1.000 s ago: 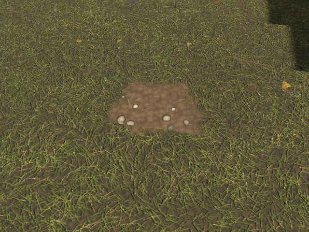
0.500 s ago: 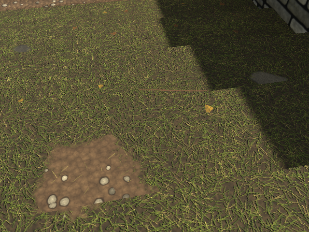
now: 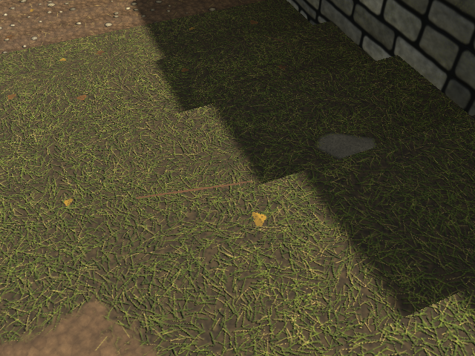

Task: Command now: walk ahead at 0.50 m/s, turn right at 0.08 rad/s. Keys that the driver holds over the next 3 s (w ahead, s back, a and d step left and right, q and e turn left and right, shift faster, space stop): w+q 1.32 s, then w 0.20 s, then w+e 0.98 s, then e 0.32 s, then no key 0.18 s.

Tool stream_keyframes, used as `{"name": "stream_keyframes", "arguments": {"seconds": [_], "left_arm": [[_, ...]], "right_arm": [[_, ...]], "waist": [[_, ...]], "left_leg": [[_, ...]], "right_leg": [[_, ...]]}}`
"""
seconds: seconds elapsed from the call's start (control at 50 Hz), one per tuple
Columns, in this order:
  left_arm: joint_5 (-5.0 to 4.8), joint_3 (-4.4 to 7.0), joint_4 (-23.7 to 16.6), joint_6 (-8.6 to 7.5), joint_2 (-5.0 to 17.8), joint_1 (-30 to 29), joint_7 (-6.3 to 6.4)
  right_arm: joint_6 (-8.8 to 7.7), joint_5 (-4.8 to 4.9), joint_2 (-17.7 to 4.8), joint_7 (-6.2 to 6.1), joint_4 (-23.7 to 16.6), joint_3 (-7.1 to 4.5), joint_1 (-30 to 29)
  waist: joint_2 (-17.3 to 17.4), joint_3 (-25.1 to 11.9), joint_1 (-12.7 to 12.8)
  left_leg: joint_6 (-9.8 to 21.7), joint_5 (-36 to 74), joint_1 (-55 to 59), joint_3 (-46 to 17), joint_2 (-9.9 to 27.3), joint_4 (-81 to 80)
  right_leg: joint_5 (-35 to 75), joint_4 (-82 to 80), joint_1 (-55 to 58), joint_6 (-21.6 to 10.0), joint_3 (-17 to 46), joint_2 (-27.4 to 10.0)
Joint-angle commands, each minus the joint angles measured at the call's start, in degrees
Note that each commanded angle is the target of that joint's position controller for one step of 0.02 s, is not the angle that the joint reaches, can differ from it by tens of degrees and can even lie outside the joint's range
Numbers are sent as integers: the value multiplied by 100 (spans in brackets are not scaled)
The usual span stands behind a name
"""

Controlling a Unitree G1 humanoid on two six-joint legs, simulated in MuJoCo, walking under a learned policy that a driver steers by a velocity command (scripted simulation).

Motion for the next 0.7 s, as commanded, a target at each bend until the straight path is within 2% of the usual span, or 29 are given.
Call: {"name": "stream_keyframes", "arguments": {"seconds": [0.02, 0.08, 0.12, 0.16, 0.2, 0.22, 0.24, 0.26, 0.28, 0.3, 0.32, 0.34, 0.36, 0.38, 0.4, 0.42, 0.44, 0.48, 0.5, 0.52, 0.54, 0.56, 0.58, 0.6, 0.62, 0.64, 0.66, 0.68, 0.7], "left_arm": [[142, 45, -582, -181, 494, -605, 1], [230, 70, -404, -166, 634, -67, -42], [289, 79, -301, -89, 709, 154, -134], [516, 34, -391, -53, 685, -124, -138], [354, -14, -596, -69, 708, -545, -19], [304, 1, -657, -49, 877, -702, 20], [124, 38, -669, -43, 1085, -628, 28], [302, 22, -548, -41, 1063, -267, -36], [547, -164, -441, -29, 283, 683, -115], [498, -316, -417, -83, -92, 1167, -231], [130, -270, -961, -78, 149, -103, -239], [82, -190, -1092, -72, 574, -1069, -58], [224, -237, -1114, -31, 602, -1056, 60], [349, -313, -1059, 33, 499, -788, 124], [439, -392, -1008, 97, 316, -690, 149], [420, -386, -1014, 155, 345, -668, 158], [388, -377, -1090, 186, 375, -745, 150], [323, -562, -1251, 205, -4, -1097, 62], [468, -635, -1208, 190, -124, -942, -53], [480, -581, -1281, 183, 39, -922, -133], [457, -592, -1401, 138, 114, -1301, -164], [562, -540, -1469, 124, 237, -1707, -141], [580, -536, -1553, 119, 223, -2264, -119], [498, -563, -1488, 122, 173, -2476, -125], [421, -622, -1583, 169, 34, -2614, -137], [341, -661, -1718, 192, -109, -2585, -163], [281, -644, -1764, 217, -41, -2433, -188], [296, -596, -1673, 226, 104, -2091, -162], [319, -579, -1564, 220, 189, -1783, -134]], "right_arm": [[101, 59, -116, 21, -103, 13, 382], [58, 78, -120, 121, -342, 22, -472], [39, 116, -154, 163, -439, 5, -752], [-48, -5, -300, 193, -288, -70, -123], [-174, -2, -647, 142, -362, -211, -120], [-226, 39, -790, 123, -310, -301, 164], [-291, 226, -946, 123, -246, -404, 231], [-364, 321, -1081, 101, -88, -486, 784], [-370, 328, -1347, -29, -75, -541, 1553], [-313, 232, -1338, -4, -55, -422, 2151], [-446, 162, -1328, 17, 140, -496, 2299], [-497, 243, -949, 5, 110, -419, 1745], [-444, 224, -629, 15, 36, -265, 1307], [-405, 150, -376, 19, -73, -149, 656], [-369, 125, -230, 45, -172, -66, 184], [-374, 165, -173, 34, -255, -67, -73], [-379, 213, -236, -5, -250, -74, -13], [-388, 145, -480, 5, -118, -122, 368], [-357, -1, -577, 5, -88, -136, 523], [-339, 5, -644, 11, -192, -142, 494], [-372, -35, -352, -96, -16, -85, 1029], [-382, 134, -246, -253, 177, -63, 1934], [-370, 186, -104, -300, 417, -31, 2622], [-326, 286, 27, -294, 382, -3, 2633], [-233, 298, -152, -177, 325, -15, 2414], [-144, 136, -441, 40, 260, -35, 2073], [-123, 47, -652, 204, 188, -87, 1857], [-157, 64, -730, 278, 103, -97, 1710], [-162, 170, -723, 253, 43, -110, 1584]], "waist": [[-321, 253, -323], [-231, 260, 43], [-469, 246, 136], [-622, 238, -204], [-429, 291, -355], [-376, 250, -531], [-169, 198, -555], [7, -6, -622], [1303, -1074, -459], [1315, -2064, -538], [1162, -495, -972], [286, 389, -1019], [-214, 17, -732], [-339, 39, -271], [-166, 229, -11], [-59, 159, 56], [-146, 134, -6], [-153, 90, -168], [-28, -30, -173], [-41, -70, -119], [-106, 25, -494], [45, 104, -992], [214, 272, -1376], [7, 420, -1499], [-65, 385, -1398], [185, 460, -1111], [258, 605, -876], [232, 709, -612], [33, 825, -469]], "left_leg": [[39, 818, 26, 170, 164, -744], [54, 2103, -1, 258, 30, -2076], [35, 2596, 115, 266, -157, -2324], [135, 2999, 442, 121, -176, -1186], [271, 2204, 426, 287, -261, -1327], [334, 1910, 1116, 583, -489, -1442], [337, 1489, 1871, 1091, -901, -2297], [492, 1511, 2931, 1028, -1228, -2579], [1780, 3262, 4600, -963, -218, -2660], [2910, 4220, 5470, -3356, 891, -3346], [2565, 1510, 4778, -4559, 1123, -4387], [2210, 673, 3735, -4099, 1122, -4167], [2198, 687, 2891, -3832, 939, -4112], [2164, 861, 1888, -3377, 746, -4169], [2040, 752, 1021, -2981, 480, -4317], [1974, 482, 686, -2611, 258, -4463], [1905, 558, 487, -2312, 102, -4496], [1682, 1188, -39, -1535, -296, -4273], [1529, 1263, -483, -1248, -551, -3806], [1519, 1218, -666, -1215, -643, -3615], [1532, 629, 534, -1786, -543, -3155], [1548, 206, 2299, -1923, -485, -2740], [1582, -56, 3157, -2360, -357, -2295], [1506, -332, 2955, -2318, -502, -1936], [1470, -555, 1630, -2024, -745, -2151], [1504, -842, -196, -2013, -800, -2477], [1554, -1194, -1017, -2278, -732, -2526], [1530, -1379, -1232, -2473, -717, -2336], [1409, -1471, -934, -2549, -792, -1918]], "right_leg": [[114, -1696, -1001, -1065, 1114, -1593], [676, -1580, -702, -939, 678, -1603], [648, -1345, -435, -849, 415, -1620], [856, -959, -448, -716, 360, -1801], [1472, -506, 31, -482, 175, -1822], [2164, -10, -96, -331, -44, -1711], [2534, 651, -186, -269, -373, -1350], [2649, 1996, -466, -131, -580, -982], [-57, 4461, -1508, 414, -543, -513], [-2923, 5990, -2372, 645, 222, 24], [-2576, 6275, -4135, 536, 916, -48], [-1888, 6499, -4626, 546, 1001, -504], [-1416, 6282, -4122, 555, 1022, -671], [-915, 5841, -3502, 574, 1098, -888], [-787, 5412, -3051, 601, 1024, -1006], [-767, 5047, -2881, 650, 869, -1074], [-722, 4578, -2772, 757, 664, -1118], [-304, 3455, -1932, 898, 116, -1109], [788, 3913, -1290, 734, 3, -1057], [993, 3902, -1119, 665, -146, -927], [1894, 3345, -2323, 726, 618, -1128], [2225, 2507, -3887, 777, 566, -1013], [2159, 2069, -4802, 822, 599, -1031], [2939, 912, -4627, 842, 675, -1124], [3320, 245, -3161, 763, 145, -881], [3399, 569, -1251, 663, -154, -705], [3454, 959, -396, 648, -112, -735], [3279, 1073, 95, 656, -75, -749], [2918, 515, 280, 641, 11, -763]]}}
